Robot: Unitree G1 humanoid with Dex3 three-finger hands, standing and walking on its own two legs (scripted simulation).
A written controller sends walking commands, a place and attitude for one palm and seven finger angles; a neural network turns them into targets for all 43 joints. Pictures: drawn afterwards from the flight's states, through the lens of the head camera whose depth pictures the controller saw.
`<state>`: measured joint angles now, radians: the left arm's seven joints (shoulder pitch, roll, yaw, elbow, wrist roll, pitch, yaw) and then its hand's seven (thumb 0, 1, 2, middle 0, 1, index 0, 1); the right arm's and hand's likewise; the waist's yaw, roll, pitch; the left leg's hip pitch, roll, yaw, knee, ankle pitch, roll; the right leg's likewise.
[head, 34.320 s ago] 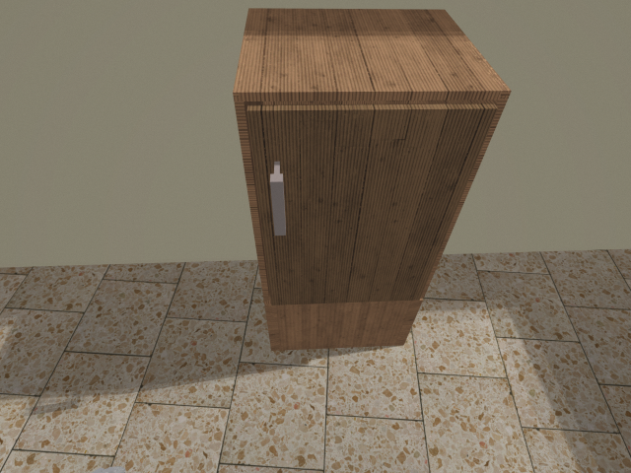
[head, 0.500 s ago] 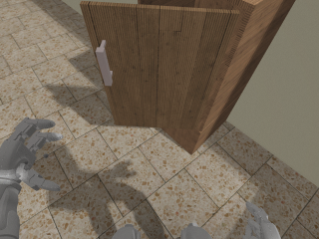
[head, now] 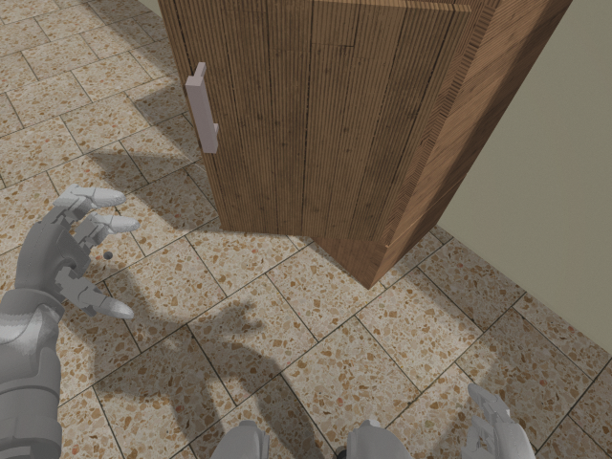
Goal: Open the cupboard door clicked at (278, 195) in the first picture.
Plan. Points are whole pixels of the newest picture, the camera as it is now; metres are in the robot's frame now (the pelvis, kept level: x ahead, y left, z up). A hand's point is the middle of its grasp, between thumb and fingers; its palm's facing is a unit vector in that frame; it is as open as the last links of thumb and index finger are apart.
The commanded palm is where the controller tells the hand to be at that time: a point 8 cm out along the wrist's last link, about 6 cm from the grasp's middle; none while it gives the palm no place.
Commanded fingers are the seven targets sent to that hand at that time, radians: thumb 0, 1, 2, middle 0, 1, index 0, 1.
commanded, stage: move the hooked fingers beside the handle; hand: left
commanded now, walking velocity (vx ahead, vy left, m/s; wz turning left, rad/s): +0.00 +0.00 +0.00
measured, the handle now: (206, 109) +0.62 +0.20 +0.05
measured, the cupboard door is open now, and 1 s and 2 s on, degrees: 43 43 43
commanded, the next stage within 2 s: none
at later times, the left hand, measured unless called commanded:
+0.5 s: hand (137, 201) +0.42 +0.25 +0.06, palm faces -0.02 -1.00 -0.02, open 14.0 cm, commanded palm +0.41 +0.30 +0.05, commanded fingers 0.00 -0.50 0.30 -0.30 -1.20 -0.30 -1.20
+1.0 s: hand (149, 156) +0.50 +0.26 +0.06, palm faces -0.03 -1.00 -0.02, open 14.0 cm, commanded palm +0.50 +0.29 +0.05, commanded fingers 0.00 -0.50 0.30 -0.30 -1.20 -0.30 -1.20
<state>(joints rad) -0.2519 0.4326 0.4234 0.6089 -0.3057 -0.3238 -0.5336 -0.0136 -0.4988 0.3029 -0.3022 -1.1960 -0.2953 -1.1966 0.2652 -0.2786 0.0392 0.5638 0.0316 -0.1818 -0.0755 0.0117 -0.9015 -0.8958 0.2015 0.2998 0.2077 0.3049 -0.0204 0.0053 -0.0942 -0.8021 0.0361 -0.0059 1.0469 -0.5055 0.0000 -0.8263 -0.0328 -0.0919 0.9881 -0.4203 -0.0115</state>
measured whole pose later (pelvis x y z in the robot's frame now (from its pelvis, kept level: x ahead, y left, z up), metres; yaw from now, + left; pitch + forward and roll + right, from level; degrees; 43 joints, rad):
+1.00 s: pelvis +0.00 +0.01 -0.02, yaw -2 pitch +24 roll -3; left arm -0.90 0.71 0.52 1.21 -0.11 -0.37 -0.48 -0.01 -0.50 0.30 -0.30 -1.20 -0.29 -1.20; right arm 0.37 -0.29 0.05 0.61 0.00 0.03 -0.04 0.01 -0.90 -0.90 0.20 0.30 0.21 0.30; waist -0.17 0.00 -0.09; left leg -1.03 0.06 0.00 1.13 -0.52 0.01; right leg -1.04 -0.01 -0.08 1.03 -0.40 0.00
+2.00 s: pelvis +0.02 +0.02 -0.01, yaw -4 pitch +27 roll -6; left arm -0.96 0.74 0.52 1.20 -0.07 -0.34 -0.44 -0.01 -0.50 0.30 -0.30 -1.20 -0.29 -1.20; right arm 0.38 -0.28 0.06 0.56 -0.02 0.11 0.01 0.00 -0.90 -0.90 0.20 0.30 0.21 0.30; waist -0.21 0.01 -0.10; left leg -1.04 0.07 -0.01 1.12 -0.55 0.02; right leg -1.04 0.01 -0.09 0.98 -0.41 0.01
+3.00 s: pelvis +0.01 +0.01 -0.02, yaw -4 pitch +28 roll -5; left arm -1.04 0.67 0.48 1.23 -0.04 -0.35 -0.31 -0.01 -0.50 0.30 -0.30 -1.20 -0.30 -1.20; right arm 0.40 -0.26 0.07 0.59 -0.03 0.09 0.01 0.00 -0.90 -0.90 0.20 0.30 0.21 0.30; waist -0.23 0.03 -0.09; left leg -1.09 0.07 -0.01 1.15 -0.54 0.02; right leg -1.10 0.01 -0.08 1.03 -0.41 0.00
